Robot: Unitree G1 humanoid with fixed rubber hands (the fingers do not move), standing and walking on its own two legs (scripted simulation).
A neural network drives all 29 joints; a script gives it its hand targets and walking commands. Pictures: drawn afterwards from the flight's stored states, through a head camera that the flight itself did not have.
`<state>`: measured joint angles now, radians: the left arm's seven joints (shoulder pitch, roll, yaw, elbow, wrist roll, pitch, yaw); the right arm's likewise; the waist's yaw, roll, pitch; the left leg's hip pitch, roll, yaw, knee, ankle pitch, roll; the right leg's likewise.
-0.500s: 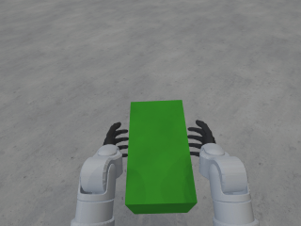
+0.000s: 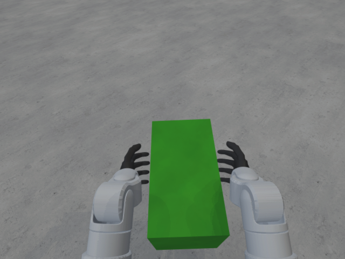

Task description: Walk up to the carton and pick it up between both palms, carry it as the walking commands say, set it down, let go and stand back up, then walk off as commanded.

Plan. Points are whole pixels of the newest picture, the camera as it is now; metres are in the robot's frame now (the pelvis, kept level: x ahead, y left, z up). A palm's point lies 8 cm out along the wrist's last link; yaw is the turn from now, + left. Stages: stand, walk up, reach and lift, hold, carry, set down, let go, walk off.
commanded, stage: carry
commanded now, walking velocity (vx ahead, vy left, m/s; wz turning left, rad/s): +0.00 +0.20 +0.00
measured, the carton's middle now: (183, 183) +0.32 -0.01 -0.01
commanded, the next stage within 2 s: none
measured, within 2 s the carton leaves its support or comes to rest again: neither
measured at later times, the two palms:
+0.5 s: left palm (60, 202) +0.24 +0.24 +0.09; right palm (179, 197) +0.24 +0.00 +0.08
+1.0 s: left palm out of the picture +0.18 +0.38 +0.09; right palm (103, 221) +0.19 +0.14 +0.09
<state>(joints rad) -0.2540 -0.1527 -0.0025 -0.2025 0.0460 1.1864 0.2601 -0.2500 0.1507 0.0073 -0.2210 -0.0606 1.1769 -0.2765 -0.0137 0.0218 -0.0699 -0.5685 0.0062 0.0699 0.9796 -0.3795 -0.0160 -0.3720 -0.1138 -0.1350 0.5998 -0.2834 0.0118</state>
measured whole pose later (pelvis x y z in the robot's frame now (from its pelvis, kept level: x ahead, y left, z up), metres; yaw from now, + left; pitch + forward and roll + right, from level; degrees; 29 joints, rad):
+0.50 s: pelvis -0.05 +0.12 -0.01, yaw +0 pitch +4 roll +0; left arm -0.27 -0.16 0.00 -0.22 0.04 1.17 0.27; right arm -0.28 0.16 -0.01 -0.22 -0.09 1.15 -0.28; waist 0.01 0.04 -0.07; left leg -0.52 -0.01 0.12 0.78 -0.35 0.04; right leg -0.39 -0.07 -0.14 0.66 -0.33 -0.01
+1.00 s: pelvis -0.11 +0.26 -0.01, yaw +0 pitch +5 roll +1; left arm -0.27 -0.15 0.01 -0.26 0.03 1.18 0.28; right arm -0.30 0.16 -0.01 -0.21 -0.09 1.15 -0.27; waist 0.03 0.00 -0.07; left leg -0.45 -0.02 0.15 0.58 -0.21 0.09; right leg -0.45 -0.08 -0.12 0.79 -0.44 0.01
